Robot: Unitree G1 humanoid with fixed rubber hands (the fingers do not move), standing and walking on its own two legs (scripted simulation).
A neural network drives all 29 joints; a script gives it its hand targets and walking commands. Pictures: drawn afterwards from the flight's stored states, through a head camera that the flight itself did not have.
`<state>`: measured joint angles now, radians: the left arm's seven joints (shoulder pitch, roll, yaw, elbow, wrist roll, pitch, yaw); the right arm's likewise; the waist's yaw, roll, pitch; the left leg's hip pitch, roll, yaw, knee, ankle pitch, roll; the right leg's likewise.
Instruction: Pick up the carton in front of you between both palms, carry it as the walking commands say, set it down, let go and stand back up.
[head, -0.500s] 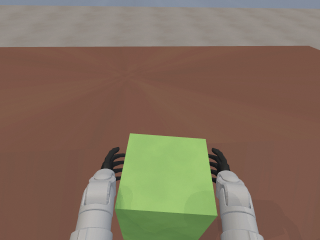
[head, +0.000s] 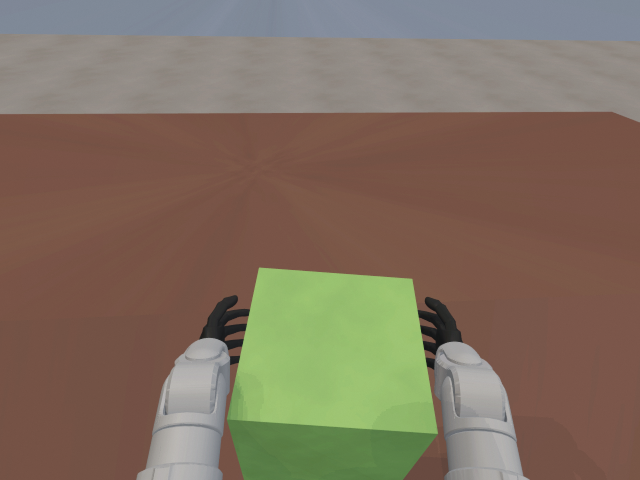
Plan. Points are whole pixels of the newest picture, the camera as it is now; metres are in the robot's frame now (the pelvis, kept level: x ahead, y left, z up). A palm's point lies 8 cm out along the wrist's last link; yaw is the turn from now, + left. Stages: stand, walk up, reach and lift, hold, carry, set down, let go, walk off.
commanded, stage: hold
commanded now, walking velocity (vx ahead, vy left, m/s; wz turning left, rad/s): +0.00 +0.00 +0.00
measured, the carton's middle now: (326, 385) +0.28 +0.00 -0.02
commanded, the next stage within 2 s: carry in 0.82 s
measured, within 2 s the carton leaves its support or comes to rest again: neither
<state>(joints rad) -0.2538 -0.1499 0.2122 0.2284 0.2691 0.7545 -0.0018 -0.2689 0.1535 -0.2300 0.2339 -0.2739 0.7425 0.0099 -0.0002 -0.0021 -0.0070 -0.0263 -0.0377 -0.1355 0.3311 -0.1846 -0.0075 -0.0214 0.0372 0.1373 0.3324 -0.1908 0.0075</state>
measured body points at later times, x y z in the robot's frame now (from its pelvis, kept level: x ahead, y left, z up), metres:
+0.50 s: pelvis -0.01 +0.00 +0.00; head -0.05 +0.00 +0.45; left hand +0.30 +0.15 +0.04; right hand +0.30 -0.15 +0.05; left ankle +0.01 +0.13 -0.75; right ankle +0.00 -0.13 -0.75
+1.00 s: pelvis +0.02 +0.00 -0.01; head -0.02 -0.01 +0.44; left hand +0.32 +0.15 +0.05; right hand +0.32 -0.16 +0.06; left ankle +0.01 +0.13 -0.75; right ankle +0.00 -0.13 -0.74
